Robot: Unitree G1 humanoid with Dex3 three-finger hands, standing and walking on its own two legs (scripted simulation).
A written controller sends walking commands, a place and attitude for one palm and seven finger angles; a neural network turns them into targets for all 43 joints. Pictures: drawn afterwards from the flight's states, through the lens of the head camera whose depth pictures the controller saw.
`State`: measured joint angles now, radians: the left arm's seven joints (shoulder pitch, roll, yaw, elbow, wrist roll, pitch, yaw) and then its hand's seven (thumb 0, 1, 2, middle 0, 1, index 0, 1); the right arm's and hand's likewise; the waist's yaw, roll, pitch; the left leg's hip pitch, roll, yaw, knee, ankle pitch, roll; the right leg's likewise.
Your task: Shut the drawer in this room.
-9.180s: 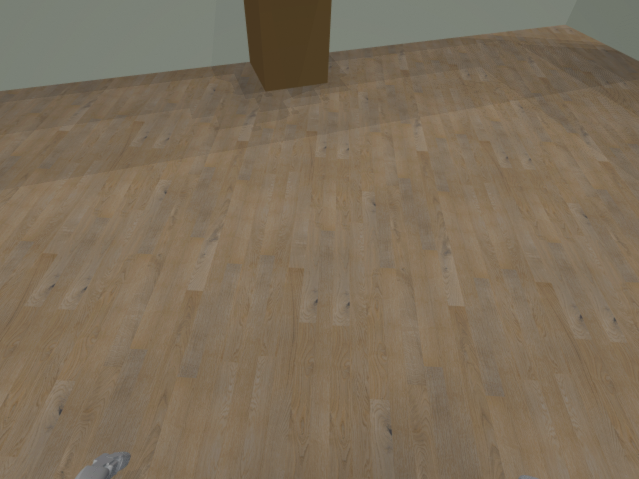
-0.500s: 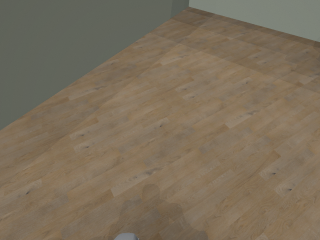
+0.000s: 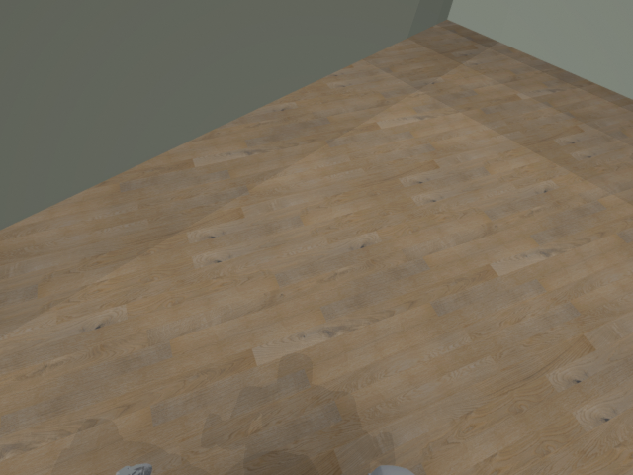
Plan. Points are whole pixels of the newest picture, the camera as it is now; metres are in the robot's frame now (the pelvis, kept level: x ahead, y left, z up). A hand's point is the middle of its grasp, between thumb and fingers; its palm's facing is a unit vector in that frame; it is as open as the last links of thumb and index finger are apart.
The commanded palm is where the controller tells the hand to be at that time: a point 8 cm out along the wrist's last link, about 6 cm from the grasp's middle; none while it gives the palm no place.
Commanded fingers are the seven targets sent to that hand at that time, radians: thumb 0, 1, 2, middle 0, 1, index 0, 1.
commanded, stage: turn or walk to find it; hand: left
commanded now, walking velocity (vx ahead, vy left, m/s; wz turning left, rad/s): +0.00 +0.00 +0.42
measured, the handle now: out of the picture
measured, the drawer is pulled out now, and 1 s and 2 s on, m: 0.19 0.19 0.19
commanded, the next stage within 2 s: none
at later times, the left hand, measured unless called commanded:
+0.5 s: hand out of the picture +0.00 +0.15 -0.16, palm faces +0.24 -0.94 -0.25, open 7.4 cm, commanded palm none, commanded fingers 0.00 0.90 0.90 -0.20 -0.30 -0.20 -0.30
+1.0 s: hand out of the picture -0.10 +0.24 -0.17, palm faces +0.45 -0.86 -0.24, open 7.4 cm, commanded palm none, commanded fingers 0.00 0.90 0.90 -0.20 -0.30 -0.20 -0.30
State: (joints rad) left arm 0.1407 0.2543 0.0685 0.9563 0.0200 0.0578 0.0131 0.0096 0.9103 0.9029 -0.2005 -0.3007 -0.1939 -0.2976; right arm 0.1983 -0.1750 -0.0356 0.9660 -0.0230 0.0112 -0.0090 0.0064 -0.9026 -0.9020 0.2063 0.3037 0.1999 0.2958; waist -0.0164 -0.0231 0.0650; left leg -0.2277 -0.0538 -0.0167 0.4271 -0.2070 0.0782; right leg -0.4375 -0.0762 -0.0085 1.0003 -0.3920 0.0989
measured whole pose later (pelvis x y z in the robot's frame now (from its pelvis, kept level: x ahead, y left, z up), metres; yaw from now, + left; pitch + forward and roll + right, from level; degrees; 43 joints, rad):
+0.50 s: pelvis -0.03 -0.05 +0.00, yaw +14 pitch -1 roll +1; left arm 0.21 0.16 0.03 0.94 0.02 0.01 0.02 0.01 0.90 0.90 -0.21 -0.30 -0.20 -0.30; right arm 0.24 -0.26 -0.09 1.00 -0.02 0.08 0.01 0.01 -0.91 -0.90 0.20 0.30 0.19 0.29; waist -0.03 0.03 0.07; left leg -0.46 0.03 -0.03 1.10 -0.38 -0.07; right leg -0.18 -0.07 -0.17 0.48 -0.28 -0.02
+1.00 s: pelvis -0.07 +0.01 +0.00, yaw +25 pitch +0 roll -2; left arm 0.19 0.27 0.07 0.97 0.02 0.06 0.01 0.01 0.91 0.90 -0.20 -0.30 -0.19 -0.30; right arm 0.17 -0.18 -0.03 0.95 -0.02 0.01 -0.01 0.01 -0.90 -0.90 0.21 0.30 0.20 0.30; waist 0.01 -0.04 0.07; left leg -0.20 -0.04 -0.01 0.41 -0.20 0.07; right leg -0.47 -0.09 -0.01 1.10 -0.35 0.10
